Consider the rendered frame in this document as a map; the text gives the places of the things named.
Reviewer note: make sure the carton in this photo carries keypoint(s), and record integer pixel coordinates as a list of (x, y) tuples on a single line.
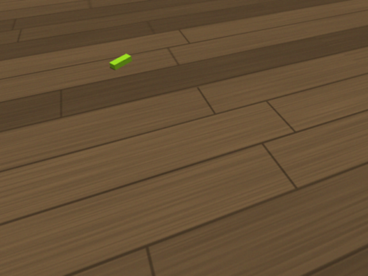
[(121, 61)]

